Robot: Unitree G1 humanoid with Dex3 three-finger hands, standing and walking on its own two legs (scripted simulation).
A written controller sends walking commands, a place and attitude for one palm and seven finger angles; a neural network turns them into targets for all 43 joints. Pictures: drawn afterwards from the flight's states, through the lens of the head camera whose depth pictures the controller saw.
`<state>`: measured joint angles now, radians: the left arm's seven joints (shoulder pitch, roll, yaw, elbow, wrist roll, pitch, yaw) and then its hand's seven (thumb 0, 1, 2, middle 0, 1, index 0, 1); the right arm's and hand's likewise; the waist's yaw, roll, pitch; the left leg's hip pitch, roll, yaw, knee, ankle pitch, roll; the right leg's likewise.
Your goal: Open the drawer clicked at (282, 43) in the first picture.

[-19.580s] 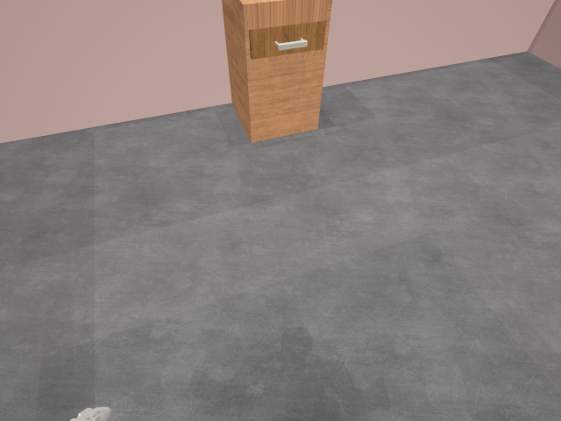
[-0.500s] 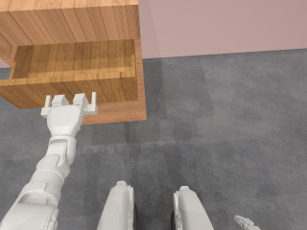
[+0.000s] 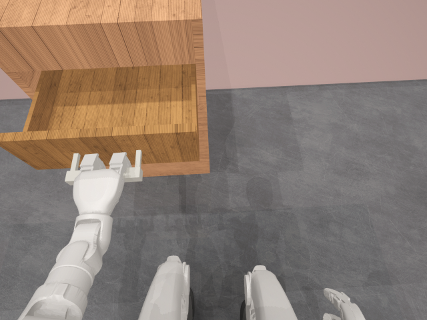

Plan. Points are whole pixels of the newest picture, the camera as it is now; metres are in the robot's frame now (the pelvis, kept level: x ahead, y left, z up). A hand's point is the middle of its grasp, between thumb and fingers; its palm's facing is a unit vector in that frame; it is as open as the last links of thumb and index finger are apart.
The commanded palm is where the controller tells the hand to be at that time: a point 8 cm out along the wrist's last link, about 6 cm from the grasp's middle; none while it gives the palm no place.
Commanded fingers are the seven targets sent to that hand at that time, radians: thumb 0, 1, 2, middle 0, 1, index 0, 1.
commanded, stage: pull the drawer open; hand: left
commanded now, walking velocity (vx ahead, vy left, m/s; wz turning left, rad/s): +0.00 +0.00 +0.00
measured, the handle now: (106, 166) +0.41 +0.25 -0.06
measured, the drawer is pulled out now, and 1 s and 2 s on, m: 0.17 0.26 0.30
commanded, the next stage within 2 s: open the thumb to release the handle in 1.50 s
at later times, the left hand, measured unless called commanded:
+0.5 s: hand (108, 216) +0.31 +0.23 -0.08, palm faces -0.03 -0.05 -1.00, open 5.8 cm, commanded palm +0.28 +0.23 -0.03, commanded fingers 0.00 0.90 0.90 -0.40 -1.35 -0.40 -1.35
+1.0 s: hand (106, 239) +0.26 +0.23 -0.08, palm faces -0.04 -0.05 -1.00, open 5.7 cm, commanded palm +0.23 +0.23 -0.03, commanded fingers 0.00 0.90 0.90 -0.40 -1.35 -0.40 -1.35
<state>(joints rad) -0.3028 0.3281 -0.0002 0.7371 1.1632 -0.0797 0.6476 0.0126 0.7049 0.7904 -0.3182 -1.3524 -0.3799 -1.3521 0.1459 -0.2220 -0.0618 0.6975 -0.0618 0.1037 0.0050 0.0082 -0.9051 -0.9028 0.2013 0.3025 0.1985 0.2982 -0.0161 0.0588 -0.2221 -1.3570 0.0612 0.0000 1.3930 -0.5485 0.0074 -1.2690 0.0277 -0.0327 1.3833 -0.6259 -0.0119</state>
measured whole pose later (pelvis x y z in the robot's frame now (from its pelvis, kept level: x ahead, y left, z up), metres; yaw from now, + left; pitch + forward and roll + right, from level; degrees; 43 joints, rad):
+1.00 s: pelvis +0.00 -0.01 +0.00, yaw +0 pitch +27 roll -2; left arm 0.05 0.28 -0.06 0.44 1.18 -0.05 0.67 0.01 0.70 0.79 -0.31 -1.35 -0.40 -1.35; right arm 0.08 -0.21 -0.05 0.64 -0.07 0.10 0.00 0.01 -0.90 -0.90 0.20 0.30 0.20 0.30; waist 0.02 0.05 -0.23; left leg -1.32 0.06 -0.01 1.41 -0.56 0.00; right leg -1.23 0.03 -0.04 1.41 -0.65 -0.02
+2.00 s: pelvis +0.00 -0.01 -0.01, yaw +1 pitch +26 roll -2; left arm 0.15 0.29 -0.06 0.35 1.15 -0.04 0.65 0.00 0.07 0.54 -0.32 -1.27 -0.36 -1.26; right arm 0.08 -0.21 -0.04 0.63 -0.07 0.08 -0.02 0.01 -0.90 -0.90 0.20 0.30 0.20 0.30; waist 0.04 0.06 -0.24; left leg -1.33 0.05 -0.03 1.43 -0.56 -0.01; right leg -1.24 0.03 -0.05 1.44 -0.66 -0.03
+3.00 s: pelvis +0.00 +0.00 +0.02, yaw +1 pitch +23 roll -3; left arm 0.16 0.29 -0.09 0.35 1.13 0.00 0.64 0.00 -0.48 0.30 -0.32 -1.20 -0.32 -1.20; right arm 0.11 -0.21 -0.04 0.63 -0.06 0.08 -0.03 0.01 -0.90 -0.90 0.20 0.30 0.20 0.30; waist 0.02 0.06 -0.22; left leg -1.19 0.05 -0.02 1.31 -0.53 0.00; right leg -1.09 0.03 -0.05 1.28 -0.60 -0.02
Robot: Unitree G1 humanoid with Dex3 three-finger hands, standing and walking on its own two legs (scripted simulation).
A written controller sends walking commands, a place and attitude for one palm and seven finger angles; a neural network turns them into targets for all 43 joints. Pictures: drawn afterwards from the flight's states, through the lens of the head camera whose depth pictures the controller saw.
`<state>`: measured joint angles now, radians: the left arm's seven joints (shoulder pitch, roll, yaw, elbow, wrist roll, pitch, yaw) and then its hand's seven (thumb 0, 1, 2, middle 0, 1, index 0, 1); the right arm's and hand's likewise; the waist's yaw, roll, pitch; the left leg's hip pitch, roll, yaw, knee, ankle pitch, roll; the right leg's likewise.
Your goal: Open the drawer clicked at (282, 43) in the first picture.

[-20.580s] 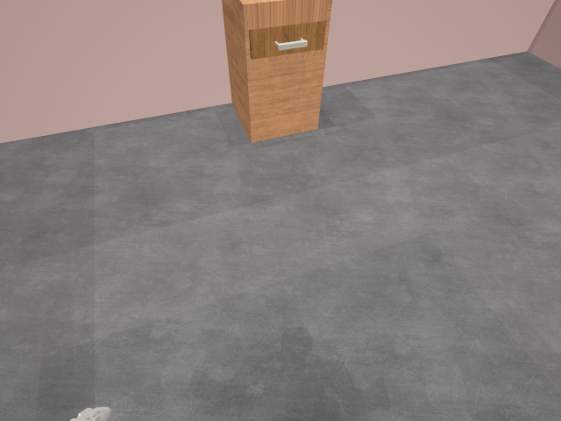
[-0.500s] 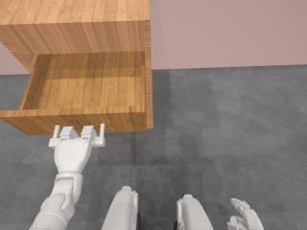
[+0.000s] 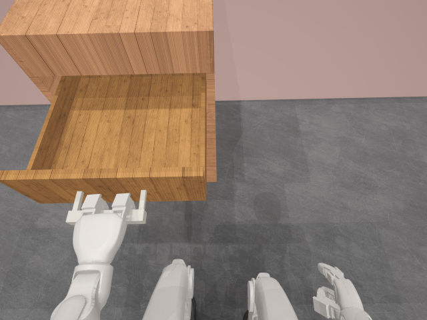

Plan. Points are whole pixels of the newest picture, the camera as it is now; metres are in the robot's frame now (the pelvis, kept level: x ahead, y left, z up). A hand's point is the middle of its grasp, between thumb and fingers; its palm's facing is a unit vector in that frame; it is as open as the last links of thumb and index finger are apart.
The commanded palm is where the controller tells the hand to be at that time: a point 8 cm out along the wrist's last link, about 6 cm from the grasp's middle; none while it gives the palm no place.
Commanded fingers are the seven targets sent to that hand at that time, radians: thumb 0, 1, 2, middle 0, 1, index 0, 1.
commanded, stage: pull the drawer open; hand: left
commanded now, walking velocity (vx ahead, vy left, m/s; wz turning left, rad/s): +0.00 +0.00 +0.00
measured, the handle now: (109, 206) +0.32 +0.25 -0.06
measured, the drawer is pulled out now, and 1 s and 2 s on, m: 0.26 0.30 0.30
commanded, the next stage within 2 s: open the thumb to release the handle in 0.50 s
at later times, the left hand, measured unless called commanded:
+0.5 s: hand (110, 256) +0.23 +0.23 -0.08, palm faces -0.06 -0.06 -1.00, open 5.7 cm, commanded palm +0.19 +0.23 -0.03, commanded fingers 0.00 0.90 0.90 -0.40 -1.35 -0.40 -1.35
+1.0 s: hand (109, 253) +0.24 +0.23 -0.08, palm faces -0.07 -0.06 -1.00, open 10.1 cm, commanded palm +0.22 +0.22 -0.03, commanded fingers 0.00 -0.50 0.30 -0.30 -1.20 -0.30 -1.20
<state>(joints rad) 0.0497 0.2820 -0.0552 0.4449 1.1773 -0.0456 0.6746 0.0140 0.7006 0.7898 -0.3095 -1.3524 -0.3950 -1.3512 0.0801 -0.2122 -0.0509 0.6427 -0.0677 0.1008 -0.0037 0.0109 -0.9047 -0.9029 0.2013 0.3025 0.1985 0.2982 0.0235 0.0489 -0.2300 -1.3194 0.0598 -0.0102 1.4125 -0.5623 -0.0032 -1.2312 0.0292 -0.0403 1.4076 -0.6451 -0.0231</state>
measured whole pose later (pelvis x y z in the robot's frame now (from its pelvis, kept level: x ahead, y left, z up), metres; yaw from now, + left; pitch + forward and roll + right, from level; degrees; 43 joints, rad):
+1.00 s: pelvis +0.00 -0.01 -0.01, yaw +1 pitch +26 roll -2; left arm 0.15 0.29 -0.06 0.35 1.15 -0.04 0.65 0.00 0.07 0.54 -0.32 -1.27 -0.36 -1.26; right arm 0.08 -0.21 -0.04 0.63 -0.07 0.08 -0.02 0.01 -0.90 -0.90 0.20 0.30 0.20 0.30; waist 0.04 0.06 -0.24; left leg -1.33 0.05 -0.03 1.43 -0.56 -0.01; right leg -1.24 0.03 -0.05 1.44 -0.66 -0.03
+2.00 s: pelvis +0.00 +0.01 +0.03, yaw +1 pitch +23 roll -3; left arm 0.16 0.29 -0.09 0.35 1.13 0.00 0.64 0.00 -0.48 0.30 -0.32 -1.20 -0.32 -1.20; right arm 0.11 -0.21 -0.04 0.63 -0.06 0.08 -0.03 0.01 -0.90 -0.90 0.20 0.30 0.20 0.30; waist 0.02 0.06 -0.22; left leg -1.19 0.05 -0.02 1.31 -0.53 0.00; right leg -1.09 0.03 -0.05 1.28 -0.60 -0.02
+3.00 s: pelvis +0.02 +0.01 +0.08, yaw +1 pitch +17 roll -2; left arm 0.26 0.31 -0.08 0.24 1.08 0.01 0.55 0.00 -0.48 0.30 -0.32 -1.20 -0.32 -1.20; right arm 0.16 -0.23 -0.04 0.58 -0.04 0.10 -0.01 0.01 -0.90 -0.90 0.20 0.30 0.20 0.30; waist 0.01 0.07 -0.19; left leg -0.89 0.04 -0.01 1.08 -0.47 0.00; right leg -0.80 0.02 -0.04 1.05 -0.54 -0.01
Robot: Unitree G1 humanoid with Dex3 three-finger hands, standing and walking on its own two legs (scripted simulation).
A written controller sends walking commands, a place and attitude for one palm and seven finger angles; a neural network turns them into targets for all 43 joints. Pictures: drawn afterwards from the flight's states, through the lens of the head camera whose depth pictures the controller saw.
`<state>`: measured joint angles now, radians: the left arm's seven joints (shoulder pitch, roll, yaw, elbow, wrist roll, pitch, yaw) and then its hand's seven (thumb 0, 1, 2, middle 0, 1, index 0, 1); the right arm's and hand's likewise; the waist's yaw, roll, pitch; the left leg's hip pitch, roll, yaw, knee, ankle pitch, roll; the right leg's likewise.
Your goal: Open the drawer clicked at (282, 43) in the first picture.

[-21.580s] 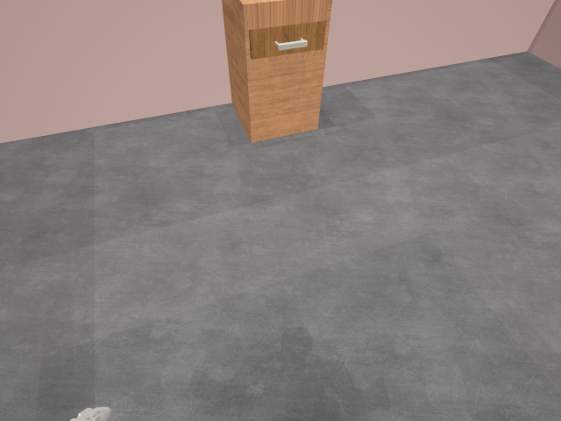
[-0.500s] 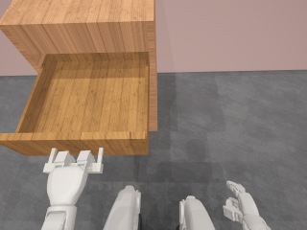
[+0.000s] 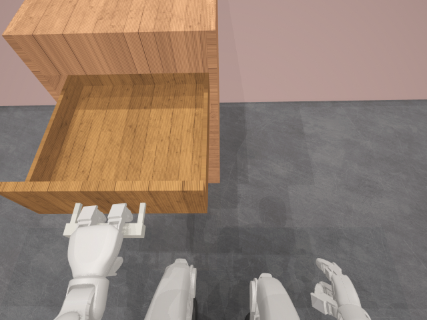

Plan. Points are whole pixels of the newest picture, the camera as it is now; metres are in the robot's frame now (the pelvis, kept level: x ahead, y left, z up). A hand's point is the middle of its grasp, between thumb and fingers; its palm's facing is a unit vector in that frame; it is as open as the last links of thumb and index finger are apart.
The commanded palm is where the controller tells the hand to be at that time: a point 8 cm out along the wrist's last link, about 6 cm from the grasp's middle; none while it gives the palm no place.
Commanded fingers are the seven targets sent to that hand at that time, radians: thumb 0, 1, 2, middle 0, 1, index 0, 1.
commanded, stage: open the thumb to release the handle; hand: left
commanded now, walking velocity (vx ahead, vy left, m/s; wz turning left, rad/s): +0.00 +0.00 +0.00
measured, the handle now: (107, 219) +0.30 +0.25 -0.05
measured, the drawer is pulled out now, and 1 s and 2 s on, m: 0.30 0.30 0.30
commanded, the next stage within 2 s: lift the hand off the handle in 0.10 s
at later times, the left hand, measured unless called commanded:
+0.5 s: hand (108, 246) +0.25 +0.24 -0.07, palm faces -0.05 -0.06 -1.00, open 13.8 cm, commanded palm +0.24 +0.22 -0.02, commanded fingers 0.00 -0.50 0.30 -0.30 -1.20 -0.30 -1.20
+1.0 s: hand (100, 241) +0.25 +0.24 -0.03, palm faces -0.04 -0.07 -1.00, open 13.8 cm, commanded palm +0.24 +0.22 +0.02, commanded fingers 0.00 -0.50 0.30 -0.30 -1.20 -0.30 -1.20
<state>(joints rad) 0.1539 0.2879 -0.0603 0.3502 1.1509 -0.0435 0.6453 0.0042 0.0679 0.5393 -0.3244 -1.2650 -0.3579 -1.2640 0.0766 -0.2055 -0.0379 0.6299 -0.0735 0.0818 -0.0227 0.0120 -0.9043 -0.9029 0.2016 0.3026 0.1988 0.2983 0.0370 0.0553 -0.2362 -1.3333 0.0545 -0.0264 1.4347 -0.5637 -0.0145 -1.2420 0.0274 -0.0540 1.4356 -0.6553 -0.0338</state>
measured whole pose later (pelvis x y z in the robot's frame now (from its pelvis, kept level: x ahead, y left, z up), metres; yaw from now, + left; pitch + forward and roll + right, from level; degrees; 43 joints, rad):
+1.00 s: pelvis +0.01 +0.01 +0.03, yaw +0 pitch +23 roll -3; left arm 0.16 0.29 -0.09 0.35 1.13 0.00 0.64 0.00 -0.48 0.30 -0.32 -1.20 -0.32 -1.20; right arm 0.11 -0.21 -0.04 0.63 -0.06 0.08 -0.03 0.01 -0.90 -0.90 0.20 0.30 0.20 0.30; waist 0.02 0.06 -0.22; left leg -1.19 0.05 -0.02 1.31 -0.53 0.00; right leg -1.09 0.03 -0.05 1.28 -0.60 -0.02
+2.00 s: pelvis +0.03 +0.01 +0.08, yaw +1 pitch +17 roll -2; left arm 0.26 0.31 -0.08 0.24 1.08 0.01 0.55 0.00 -0.48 0.30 -0.32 -1.20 -0.32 -1.20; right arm 0.16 -0.23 -0.04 0.58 -0.04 0.10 -0.01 0.01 -0.90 -0.90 0.20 0.30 0.20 0.30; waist 0.01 0.07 -0.19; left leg -0.89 0.04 -0.01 1.08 -0.47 0.00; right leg -0.80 0.02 -0.04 1.05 -0.54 -0.01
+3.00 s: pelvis +0.04 +0.00 +0.11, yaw +1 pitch +11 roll +0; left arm 0.33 0.33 -0.08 0.09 1.04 0.01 0.43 0.00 -0.48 0.30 -0.32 -1.20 -0.32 -1.20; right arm 0.18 -0.22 -0.03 0.55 -0.02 0.12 0.01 0.01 -0.90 -0.90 0.20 0.30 0.20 0.30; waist 0.03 0.07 -0.15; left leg -0.66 0.04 0.01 0.88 -0.41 -0.01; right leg -0.58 0.02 -0.02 0.87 -0.48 -0.03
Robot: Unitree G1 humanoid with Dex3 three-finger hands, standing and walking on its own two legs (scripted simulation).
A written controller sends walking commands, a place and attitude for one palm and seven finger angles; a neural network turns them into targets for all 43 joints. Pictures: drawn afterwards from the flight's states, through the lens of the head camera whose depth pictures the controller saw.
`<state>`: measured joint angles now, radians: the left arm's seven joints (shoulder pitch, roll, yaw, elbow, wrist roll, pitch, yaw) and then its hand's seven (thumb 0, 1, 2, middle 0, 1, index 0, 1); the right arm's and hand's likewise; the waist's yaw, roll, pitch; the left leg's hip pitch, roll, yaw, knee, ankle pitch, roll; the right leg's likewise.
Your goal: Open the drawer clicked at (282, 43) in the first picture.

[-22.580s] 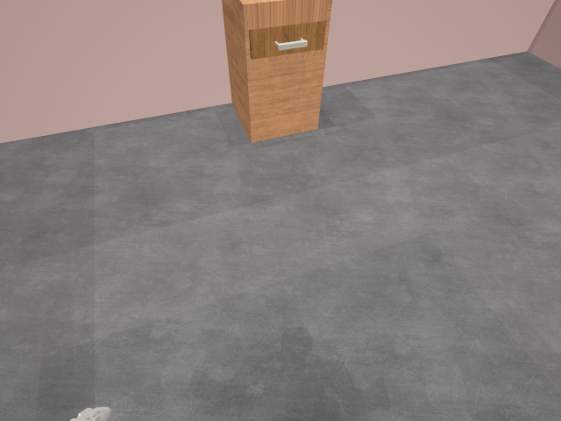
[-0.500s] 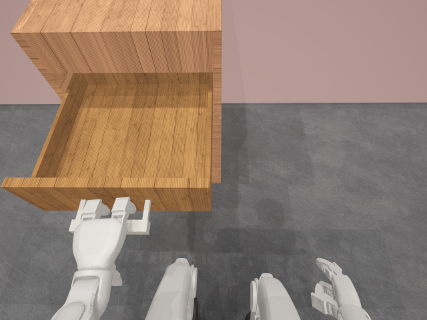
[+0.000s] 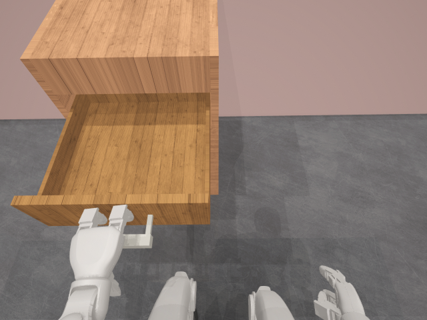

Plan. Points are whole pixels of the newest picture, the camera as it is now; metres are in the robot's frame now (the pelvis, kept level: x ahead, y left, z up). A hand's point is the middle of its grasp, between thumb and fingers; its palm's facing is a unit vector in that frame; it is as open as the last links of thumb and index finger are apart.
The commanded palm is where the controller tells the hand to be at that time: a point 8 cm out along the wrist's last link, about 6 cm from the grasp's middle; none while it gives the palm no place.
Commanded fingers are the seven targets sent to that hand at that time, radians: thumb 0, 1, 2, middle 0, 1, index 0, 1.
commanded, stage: lift the hand off the handle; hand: left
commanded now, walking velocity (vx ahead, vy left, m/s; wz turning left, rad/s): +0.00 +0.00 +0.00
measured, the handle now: (117, 230) +0.29 +0.23 -0.08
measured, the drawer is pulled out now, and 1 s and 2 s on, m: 0.30 0.30 0.30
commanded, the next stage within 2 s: draw the hand back to the body in 1.80 s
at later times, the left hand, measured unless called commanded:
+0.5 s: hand (104, 246) +0.25 +0.23 -0.03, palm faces -0.06 -0.08 -1.00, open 13.6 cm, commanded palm +0.24 +0.22 +0.02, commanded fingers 0.00 -0.50 0.30 -0.30 -1.20 -0.30 -1.20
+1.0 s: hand (91, 241) +0.25 +0.24 +0.01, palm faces -0.04 -0.09 -1.00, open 13.8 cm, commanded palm +0.23 +0.23 +0.06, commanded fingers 0.00 -0.50 0.30 -0.30 -1.20 -0.30 -1.20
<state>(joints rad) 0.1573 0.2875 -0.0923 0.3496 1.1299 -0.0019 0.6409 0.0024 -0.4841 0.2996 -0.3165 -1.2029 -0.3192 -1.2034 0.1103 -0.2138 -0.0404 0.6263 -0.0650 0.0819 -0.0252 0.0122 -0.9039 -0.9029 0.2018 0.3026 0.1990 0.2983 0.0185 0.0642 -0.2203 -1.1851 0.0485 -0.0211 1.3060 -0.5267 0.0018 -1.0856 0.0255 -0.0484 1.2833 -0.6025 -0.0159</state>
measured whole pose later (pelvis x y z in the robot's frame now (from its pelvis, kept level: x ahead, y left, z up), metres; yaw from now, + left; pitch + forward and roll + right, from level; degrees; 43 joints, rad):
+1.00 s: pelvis +0.02 +0.00 +0.05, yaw +1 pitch +17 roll -2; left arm 0.26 0.31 -0.08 0.24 1.08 0.01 0.55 0.00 -0.48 0.30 -0.32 -1.20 -0.32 -1.20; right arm 0.16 -0.23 -0.04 0.58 -0.04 0.10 -0.01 0.01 -0.90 -0.90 0.20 0.30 0.20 0.30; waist 0.01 0.07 -0.19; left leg -0.89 0.04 -0.01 1.08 -0.47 0.00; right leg -0.80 0.02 -0.04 1.05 -0.54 -0.01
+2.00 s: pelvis +0.03 -0.01 +0.08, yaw +1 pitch +11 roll +0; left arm 0.33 0.33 -0.08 0.09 1.04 0.01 0.43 0.00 -0.48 0.30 -0.32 -1.20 -0.32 -1.20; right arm 0.18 -0.22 -0.03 0.55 -0.02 0.12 0.01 0.01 -0.90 -0.90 0.20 0.30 0.20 0.30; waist 0.03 0.07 -0.15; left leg -0.66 0.04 0.01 0.88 -0.41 -0.01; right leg -0.58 0.02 -0.02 0.87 -0.48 -0.03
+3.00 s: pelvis +0.06 -0.01 +0.12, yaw +2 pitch -1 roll +0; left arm 0.58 0.32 0.21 -0.43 -0.05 -0.06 0.11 0.00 0.08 0.55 -0.27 -0.83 -0.27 -0.83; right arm 0.18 -0.22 0.01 0.60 0.01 -0.11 -0.08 0.02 -0.90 -0.90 0.20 0.30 0.20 0.30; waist 0.05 0.08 0.00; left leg -0.16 0.01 0.00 0.45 -0.26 -0.01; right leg -0.06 0.00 -0.04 0.41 -0.33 -0.01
